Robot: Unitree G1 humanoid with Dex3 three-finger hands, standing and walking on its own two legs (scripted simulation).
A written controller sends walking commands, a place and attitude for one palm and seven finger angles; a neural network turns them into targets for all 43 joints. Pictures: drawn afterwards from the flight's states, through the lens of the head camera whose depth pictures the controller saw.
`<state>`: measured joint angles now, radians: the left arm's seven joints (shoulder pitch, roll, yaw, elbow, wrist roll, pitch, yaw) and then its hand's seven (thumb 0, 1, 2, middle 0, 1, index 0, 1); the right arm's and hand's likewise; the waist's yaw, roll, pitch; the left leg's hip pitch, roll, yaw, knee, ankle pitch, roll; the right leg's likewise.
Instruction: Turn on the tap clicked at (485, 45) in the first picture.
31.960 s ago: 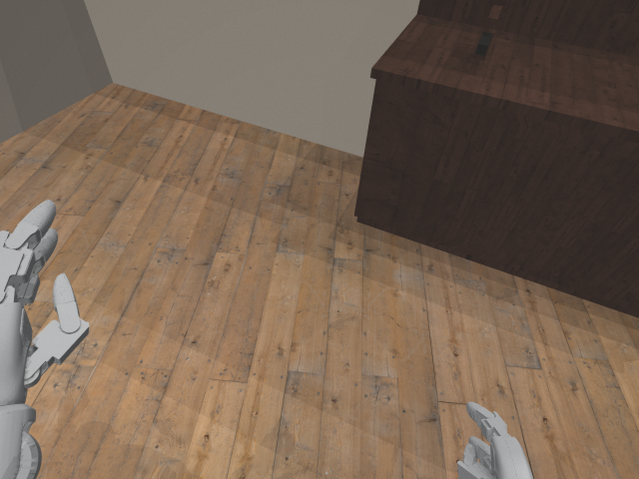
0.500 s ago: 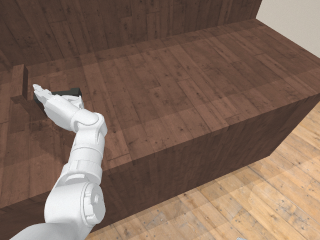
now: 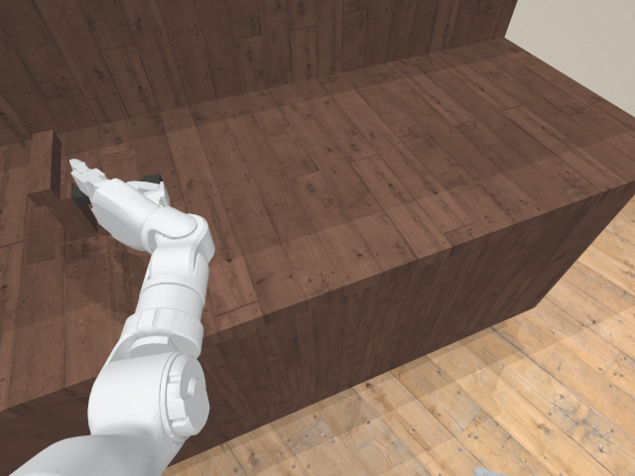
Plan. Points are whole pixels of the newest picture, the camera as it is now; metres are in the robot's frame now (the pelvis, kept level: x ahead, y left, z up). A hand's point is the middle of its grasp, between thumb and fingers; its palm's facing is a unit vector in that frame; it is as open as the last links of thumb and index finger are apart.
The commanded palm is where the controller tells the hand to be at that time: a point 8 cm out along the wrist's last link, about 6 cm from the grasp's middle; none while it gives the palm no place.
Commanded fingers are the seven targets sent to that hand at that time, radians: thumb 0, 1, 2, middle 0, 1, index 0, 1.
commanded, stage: lift the hand up off the lever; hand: left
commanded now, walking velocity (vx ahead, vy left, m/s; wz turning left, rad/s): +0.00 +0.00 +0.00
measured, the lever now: (153, 188) +0.51 +0.24 +0.07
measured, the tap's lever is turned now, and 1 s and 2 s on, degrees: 76 76 76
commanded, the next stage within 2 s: draw the hand back beside the body in 0.96 s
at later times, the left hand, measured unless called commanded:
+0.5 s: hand (155, 183) +0.45 +0.20 +0.14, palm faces +0.83 -0.55 -0.09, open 7.8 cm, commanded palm +0.39 +0.22 +0.14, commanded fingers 0.00 0.90 0.90 -0.15 -0.15 -0.15 -0.15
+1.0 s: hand (149, 188) +0.43 +0.20 +0.15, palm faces +0.82 -0.56 -0.10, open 7.8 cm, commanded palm +0.38 +0.21 +0.15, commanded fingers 0.00 0.90 0.90 -0.15 -0.15 -0.15 -0.15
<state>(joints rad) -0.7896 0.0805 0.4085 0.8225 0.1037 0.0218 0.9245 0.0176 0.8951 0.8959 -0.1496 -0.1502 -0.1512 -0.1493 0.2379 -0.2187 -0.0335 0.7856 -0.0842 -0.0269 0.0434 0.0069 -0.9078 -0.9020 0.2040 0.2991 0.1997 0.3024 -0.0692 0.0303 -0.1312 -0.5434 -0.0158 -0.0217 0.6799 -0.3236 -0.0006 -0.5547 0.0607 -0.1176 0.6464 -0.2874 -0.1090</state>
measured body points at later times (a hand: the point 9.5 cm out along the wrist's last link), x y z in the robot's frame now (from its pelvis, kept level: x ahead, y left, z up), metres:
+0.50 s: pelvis +0.01 +0.00 +0.01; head +0.04 -0.02 +0.46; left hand +0.40 +0.23 +0.14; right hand +0.12 -0.25 -0.12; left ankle +0.00 +0.12 -0.72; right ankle +0.02 -0.05 -0.72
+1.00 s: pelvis +0.01 +0.00 +0.01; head +0.02 -0.02 +0.46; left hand +0.39 +0.23 +0.15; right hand +0.16 -0.23 -0.11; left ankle +0.00 +0.12 -0.72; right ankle +0.02 -0.05 -0.72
